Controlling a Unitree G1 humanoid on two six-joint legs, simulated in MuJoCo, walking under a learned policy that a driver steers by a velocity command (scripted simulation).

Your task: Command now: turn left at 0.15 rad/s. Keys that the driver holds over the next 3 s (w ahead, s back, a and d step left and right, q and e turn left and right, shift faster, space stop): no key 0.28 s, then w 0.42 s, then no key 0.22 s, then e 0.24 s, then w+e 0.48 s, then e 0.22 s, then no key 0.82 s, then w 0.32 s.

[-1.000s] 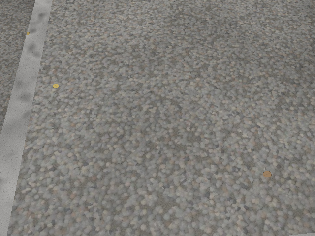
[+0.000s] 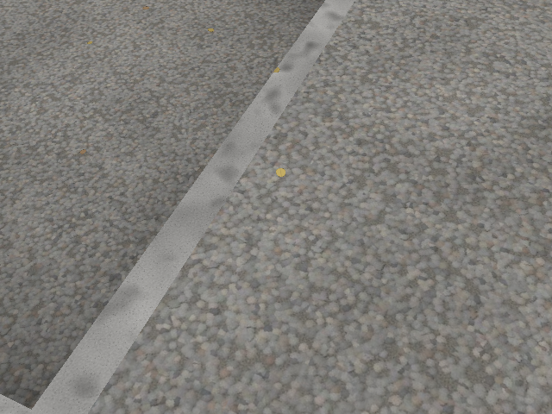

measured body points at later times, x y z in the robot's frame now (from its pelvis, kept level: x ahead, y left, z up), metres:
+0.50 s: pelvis +0.01 +0.00 +0.00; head +0.00 -0.01 +0.45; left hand +0.03 +0.26 -0.14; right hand +0.06 -0.27 -0.14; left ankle -0.02 +0.10 -0.73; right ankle -0.02 -0.11 -0.73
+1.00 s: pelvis +0.16 +0.06 +0.01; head +0.19 +0.08 +0.46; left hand +0.18 +0.31 -0.15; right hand +0.24 -0.19 -0.12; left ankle +0.19 +0.12 -0.74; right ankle +0.12 -0.07 -0.66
